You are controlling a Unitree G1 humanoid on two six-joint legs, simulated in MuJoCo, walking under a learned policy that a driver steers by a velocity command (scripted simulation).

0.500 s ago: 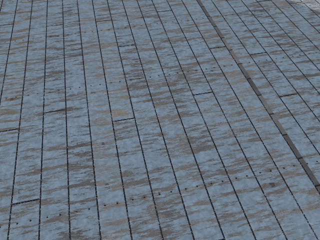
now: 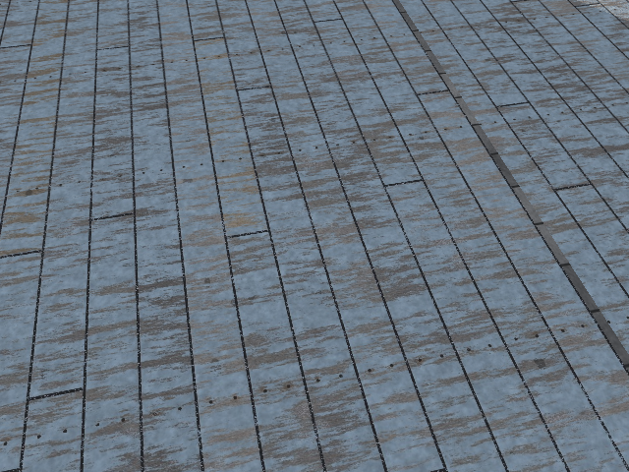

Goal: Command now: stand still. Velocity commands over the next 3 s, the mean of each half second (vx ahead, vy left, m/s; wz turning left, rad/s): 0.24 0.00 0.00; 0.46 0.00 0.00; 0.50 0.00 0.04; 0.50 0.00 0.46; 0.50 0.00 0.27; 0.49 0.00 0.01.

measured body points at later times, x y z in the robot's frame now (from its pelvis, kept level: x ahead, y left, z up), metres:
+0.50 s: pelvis +0.11 -0.04 +0.01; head +0.12 -0.06 +0.45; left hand +0.06 +0.20 -0.14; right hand +0.18 -0.31 -0.14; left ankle +0.08 +0.10 -0.65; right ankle +0.06 -0.13 -0.74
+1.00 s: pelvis +0.39 +0.02 +0.00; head +0.42 +0.02 +0.45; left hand +0.46 +0.29 -0.14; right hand +0.46 -0.24 -0.13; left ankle +0.44 +0.10 -0.74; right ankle +0.35 -0.13 -0.64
